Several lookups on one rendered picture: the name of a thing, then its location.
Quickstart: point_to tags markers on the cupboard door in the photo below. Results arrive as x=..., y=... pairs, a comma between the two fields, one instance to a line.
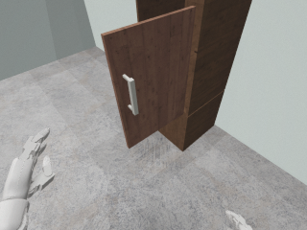
x=156, y=54

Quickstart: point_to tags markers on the robot right hand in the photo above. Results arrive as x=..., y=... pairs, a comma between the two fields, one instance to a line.
x=237, y=220

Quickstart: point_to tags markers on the handle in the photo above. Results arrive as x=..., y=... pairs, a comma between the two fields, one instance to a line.
x=133, y=98

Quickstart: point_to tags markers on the robot left hand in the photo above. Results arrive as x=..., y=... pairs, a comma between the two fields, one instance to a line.
x=18, y=183

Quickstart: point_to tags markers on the robot left forearm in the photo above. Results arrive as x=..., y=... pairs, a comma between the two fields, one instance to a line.
x=13, y=214

